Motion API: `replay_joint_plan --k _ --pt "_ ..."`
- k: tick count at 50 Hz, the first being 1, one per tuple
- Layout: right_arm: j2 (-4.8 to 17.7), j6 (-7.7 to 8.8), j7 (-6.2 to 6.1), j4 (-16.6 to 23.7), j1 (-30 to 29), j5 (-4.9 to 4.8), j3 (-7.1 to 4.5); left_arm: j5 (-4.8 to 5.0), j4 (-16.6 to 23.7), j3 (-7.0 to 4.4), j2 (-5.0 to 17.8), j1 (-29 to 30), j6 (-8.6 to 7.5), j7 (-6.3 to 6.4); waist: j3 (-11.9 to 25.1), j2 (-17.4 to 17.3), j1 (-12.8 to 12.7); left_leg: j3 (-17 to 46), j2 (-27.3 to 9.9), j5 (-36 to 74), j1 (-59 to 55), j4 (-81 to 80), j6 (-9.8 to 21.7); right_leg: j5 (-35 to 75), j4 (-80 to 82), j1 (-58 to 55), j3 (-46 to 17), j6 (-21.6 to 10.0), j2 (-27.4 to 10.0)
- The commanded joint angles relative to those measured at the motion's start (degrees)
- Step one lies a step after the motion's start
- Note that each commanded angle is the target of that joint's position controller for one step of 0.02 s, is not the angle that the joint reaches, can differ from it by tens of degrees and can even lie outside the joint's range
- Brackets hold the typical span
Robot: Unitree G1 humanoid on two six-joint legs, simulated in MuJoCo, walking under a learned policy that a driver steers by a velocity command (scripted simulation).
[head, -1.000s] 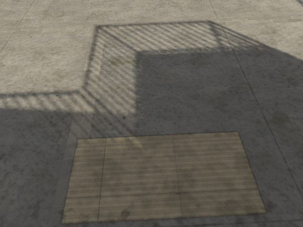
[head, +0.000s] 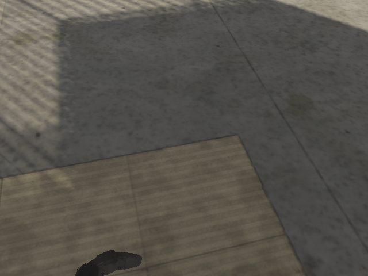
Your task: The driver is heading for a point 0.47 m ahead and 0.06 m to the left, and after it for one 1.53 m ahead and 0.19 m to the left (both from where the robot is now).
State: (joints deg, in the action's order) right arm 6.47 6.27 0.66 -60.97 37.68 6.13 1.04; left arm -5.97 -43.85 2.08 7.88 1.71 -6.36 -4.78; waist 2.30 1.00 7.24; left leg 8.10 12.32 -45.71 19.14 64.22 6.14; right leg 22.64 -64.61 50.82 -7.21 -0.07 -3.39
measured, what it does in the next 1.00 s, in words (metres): goes down, turning left: right foot 0.22 m lower, then left foot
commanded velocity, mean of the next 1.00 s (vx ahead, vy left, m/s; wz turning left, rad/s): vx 0.10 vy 0.00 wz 0.38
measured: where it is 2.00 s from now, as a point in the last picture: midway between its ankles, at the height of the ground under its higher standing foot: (178, 169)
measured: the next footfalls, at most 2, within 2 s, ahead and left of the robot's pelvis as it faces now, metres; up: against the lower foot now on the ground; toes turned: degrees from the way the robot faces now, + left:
right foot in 0.10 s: +0.23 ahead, -0.14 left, -0.22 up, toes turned +7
left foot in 0.54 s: +0.25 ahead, +0.15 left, -0.22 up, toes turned +33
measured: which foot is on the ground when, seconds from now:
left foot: down 0.00-0.10, up 0.12-0.52, down 0.54-1.00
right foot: up 0.00-0.08, down 0.10-0.54, up 0.56-1.00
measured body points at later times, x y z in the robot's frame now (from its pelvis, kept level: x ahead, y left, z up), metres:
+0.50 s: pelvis +0.19 +0.00 -0.14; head +0.19 +0.01 +0.31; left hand +0.12 +0.28 -0.27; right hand +0.56 -0.04 -0.12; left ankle +0.24 +0.14 -0.83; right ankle +0.20 -0.15 -0.86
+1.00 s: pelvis +0.28 +0.06 -0.13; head +0.30 +0.07 +0.32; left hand +0.33 +0.36 -0.23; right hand +0.50 -0.14 -0.24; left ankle +0.22 +0.13 -0.86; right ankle +0.33 -0.09 -0.80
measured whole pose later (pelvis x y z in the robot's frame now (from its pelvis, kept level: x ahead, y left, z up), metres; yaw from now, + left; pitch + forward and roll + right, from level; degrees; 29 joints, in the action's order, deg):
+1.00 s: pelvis +0.28 +0.06 -0.13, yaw +18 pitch +4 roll +0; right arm 12.2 -1.4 -3.2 -41.4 10.3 -0.4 -3.6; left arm 1.7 -35.8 -4.3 14.7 -11.6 4.6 1.2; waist 2.4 1.1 -0.4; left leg -15.1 -3.9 -19.4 15.2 30.6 2.2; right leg -17.7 -62.7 35.8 -0.8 4.5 -5.2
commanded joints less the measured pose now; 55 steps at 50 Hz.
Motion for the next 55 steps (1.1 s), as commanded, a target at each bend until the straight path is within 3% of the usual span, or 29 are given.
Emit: replay_joint_plan --k 1,2,3,4,5,6,7,8,9,10,11,12,14,16,19,21,23,25,26,27,28,29,30,32,35,42,46,50,55 --pt "15.0 3.68 -1.49 6.0 -3.7 -1.03 -1.49 0.17 1.8 -1.66 6.2 -5.5 1.91 -2.36 -7.3 -1.9 -4.2 8.0 -1.8 10.0 32.7 -6.1 -1.0 9.2 28.7 -47.4 8.9 -0.3 3.4" --pt "13.8 3.06 -1.04 5.0 -0.7 -1.66 -1.47 -0.58 2.6 -1.31 4.4 -5.2 2.75 -3.01 -10.6 -3.3 -3.7 15.7 -3.5 14.0 23.5 -2.5 0.9 4.8 39.9 -44.3 3.2 -1.2 1.8" --pt "15.4 2.27 -0.37 6.3 -2.3 -4.47 -1.8 -1.21 -0.1 -2.29 7.5 -10.7 3.23 -3.08 -12.3 -2.1 -6.5 20.1 -4.1 15.0 10.7 5.2 1.0 8.7 53.6 -39.1 0.6 -1.4 -1.0" --pt "3.9 -2.17 -3.76 7.3 -8.4 -10.53 -3.03 11.93 1.8 -6.47 10.3 -10.0 2.8 3.75 -4.5 1.8 -6.5 16.0 -2.2 20.9 2.9 14.9 0.9 17.4 66.6 -37.6 -3.1 1.6 -3.3" --pt "3.4 -3.23 -3.59 6.5 -6.1 -8.13 -2.78 10.81 -1.9 -5.54 8.9 -17.2 3.25 4.78 -2.6 5.7 -6.2 11.3 -0.7 3.0 18.5 30.1 -1.5 30.9 58.4 -55.7 -2.4 1.3 -8.2" --pt "1.2 -2.85 -2.26 9.7 -4.3 -8.38 -2.89 6.87 -2.7 -5.64 11.3 -30.2 3.69 5.53 10.2 12.6 -9.9 6.5 2.6 -15.7 38.0 52.9 -3.9 66.7 29.5 -83.1 -0.5 -3.0 -16.1" --pt "3.7 -3.89 -2.58 16.7 -5.4 -10.35 -2.16 6.7 -3.8 -6.72 14.9 -31.8 3.61 4.68 20.8 16.1 -11.3 2.7 -0.7 -17.6 54.0 70.1 -7.5 68.7 19.0 -97.9 -5.4 -12.4 -27.1" --pt "6.2 -4.19 -2.54 21.4 -12.6 -10.03 -2.01 7.71 -2.4 -6.93 12.6 -28.8 4.47 4.36 24.5 10.4 -12.9 0.0 -7.0 -7.7 57.6 65.5 -9.1 41.7 23.0 -93.4 -5.6 -13.8 -24.4" --pt "5.4 -4.89 -2.63 25.3 -19.5 -9.4 -1.97 5.6 -1.8 -7.27 14.0 -26.7 4.93 4.91 22.4 6.9 -13.0 -1.9 -8.9 -1.6 58.1 71.2 -9.7 22.4 28.7 -84.1 -7.5 -15.9 -25.7" --pt "2.6 -6.16 -3.08 30.2 -23.8 -9.2 -0.81 5.13 -2.8 -8.94 20.5 -22.6 5.75 6.36 20.6 9.0 -8.5 -4.1 -12.2 2.5 56.4 74.6 -11.1 1.8 36.8 -71.0 -17.2 -20.6 -32.7" --pt "2.8 -8.85 -4.38 31.8 -29.1 -9.32 -1.24 4.33 -2.5 -7.5 15.1 -21.3 6.43 8.02 10.4 6.4 -8.5 -0.2 -14.3 9.1 62.0 69.8 -11.6 -13.6 43.4 -60.7 -16.5 -17.4 -34.3" --pt "2.5 -10.97 -4.87 33.2 -31.7 -8.65 -1.19 3.76 -2.2 -5.43 10.7 -20.9 6.88 9.1 3.5 3.5 -8.0 -2.0 -13.7 13.2 58.5 69.5 -11.4 -18.8 44.4 -49.2 -12.1 -13.7 -30.4" --pt "2.6 -13.1 -5.75 34.7 -31.0 -7.81 -1.24 4.44 0.4 -3.55 9.0 -12.8 8.85 10.39 -5.5 6.7 -4.1 -4.3 -12.4 25.4 48.8 56.6 -12.2 -24.2 43.2 -28.0 5.0 -7.4 -18.3" --pt "4.9 -12.44 -4.96 35.3 -30.3 -7.69 -2.62 3.49 4.3 -2.36 10.5 -4.9 8.53 11.44 -4.2 7.0 -0.9 -8.0 -11.8 49.6 28.8 35.9 -12.4 -27.6 43.5 -15.3 14.5 -4.9 -12.0" --pt "5.7 -10.81 -3.48 37.5 -39.8 -7.77 -3.3 6.11 4.4 -4.81 14.0 -8.4 7.71 11.37 -0.1 5.2 -4.7 -8.7 -13.6 62.6 16.5 2.8 -11.5 -31.6 44.4 -24.0 17.1 -4.4 -12.8" --pt "5.5 -10.74 -1.35 38.7 -44.8 -9.95 -3.08 6.46 3.9 -7.3 17.8 -13.2 7.6 10.09 -0.7 7.2 -7.9 -10.9 -14.4 51.7 16.5 -6.1 -9.4 -35.3 44.8 -32.8 15.6 -4.8 -17.2" --pt "7.7 -10.01 0.4 39.1 -48.5 -9.88 -3.97 6.59 4.4 -8.82 19.0 -16.7 8.54 9.27 -3.2 5.6 -10.7 -13.5 -14.2 36.5 17.9 -12.5 -6.9 -36.5 43.8 -38.9 13.8 -5.1 -20.2" --pt "10.5 -8.65 1.26 38.4 -46.2 -10.07 -5.64 7.38 4.2 -9.29 18.9 -17.1 8.81 8.77 -4.8 6.1 -9.7 -15.2 -13.5 27.7 13.5 -22.5 -5.0 -32.2 40.2 -42.1 14.6 -4.6 -21.0" --pt "12.9 -7.79 1.26 37.3 -42.4 -9.99 -6.87 7.37 3.2 -9.16 17.9 -19.6 8.33 8.24 -4.2 3.6 -8.2 -12.7 -12.3 28.1 3.5 -28.5 -2.5 -23.9 31.8 -38.8 16.8 -3.3 -17.7" --pt "18.6 -7.35 0.87 34.5 -35.3 -10.29 -9.06 6.08 3.3 -8.22 15.1 -22.0 7.44 7.96 1.3 -4.8 -5.3 -7.5 -12.9 49.1 -12.2 -31.2 -0.4 -21.5 16.1 -30.0 21.0 0.4 -12.6" --pt "24.3 -7.6 0.28 33.4 -30.2 -8.05 -9.58 3.89 7.8 -5.73 8.5 -23.3 5.7 6.57 9.8 -26.7 -8.4 15.3 -27.7 82.1 -32.8 -26.0 9.9 -61.1 -13.4 -3.4 17.8 6.1 -5.1" --pt "21.5 -8.02 0.47 33.2 -23.2 -4.07 -8.76 7.27 9.1 -6.05 12.6 -15.6 4.08 5.84 23.3 -19.3 -0.7 29.8 -37.1 80.8 -34.1 -38.1 17.9 -60.4 -21.0 -1.2 3.4 7.2 0.2" --pt "15.2 -7.7 1.03 29.7 -23.1 -2.23 -6.22 10.39 7.3 -6.47 14.0 -11.0 4.68 6.05 17.8 -8.0 -0.9 20.5 -35.5 78.1 -27.6 -37.4 16.7 -54.6 -20.8 -1.6 -2.2 6.0 -0.2" --pt "5.3 -7.5 1.25 28.1 -34.9 -6.38 -3.17 8.71 4.7 -5.67 10.5 -14.5 8.08 7.91 9.1 -7.7 -8.3 6.9 -30.1 68.8 -12.0 -34.7 9.1 -51.4 -11.9 -8.4 -4.7 5.2 -2.8" --pt "10.0 -6.64 0.66 27.0 -41.1 -4.28 -4.77 7.39 3.0 -7.62 11.5 -20.7 9.36 7.42 7.9 -4.1 -13.6 -0.2 -26.7 54.5 1.4 -40.5 5.1 -40.5 -4.2 -22.8 -2.6 6.0 -0.8" --pt "11.6 -7.24 -4.21 23.3 -30.2 -5.56 -5.66 6.38 10.1 -7.2 10.5 -11.8 9.61 7.38 4.2 -5.8 -7.0 -1.8 -31.8 49.8 -11.0 -43.7 7.5 -40.4 -2.7 -9.5 0.6 7.1 -1.9" --pt "12.4 -8.06 -4.37 23.3 -29.7 -5.85 -6.26 6.61 12.8 -6.92 9.7 -9.8 10.01 6.9 1.2 -7.0 -6.8 -6.8 -32.2 45.8 -10.8 -44.1 6.5 -40.8 -0.9 -7.6 3.9 6.4 -2.6" --pt "14.7 -6.4 -3.94 21.8 -23.3 -7.23 -7.36 8.41 16.0 -6.2 8.8 -4.5 9.61 4.82 0.3 -7.6 -3.9 -2.3 -37.1 14.2 -16.0 -51.7 5.2 -41.4 2.9 -1.9 4.1 2.3 -4.6" --pt "18.1 -4.67 -2.98 19.3 -21.4 -6.57 -8.86 8.35 16.5 -6.24 8.7 -1.1 7.76 2.43 -2.2 -5.6 -3.7 -10.0 -37.1 15.3 -20.3 -52.8 2.5 -45.3 11.0 -2.0 6.6 -1.1 -4.8"
Keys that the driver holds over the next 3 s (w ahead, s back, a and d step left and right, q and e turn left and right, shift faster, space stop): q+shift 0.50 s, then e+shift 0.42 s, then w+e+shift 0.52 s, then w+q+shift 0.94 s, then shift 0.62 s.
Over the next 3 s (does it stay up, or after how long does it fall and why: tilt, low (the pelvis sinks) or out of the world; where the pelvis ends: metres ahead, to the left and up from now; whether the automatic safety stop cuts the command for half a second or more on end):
stays up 1.74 0.13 -0.14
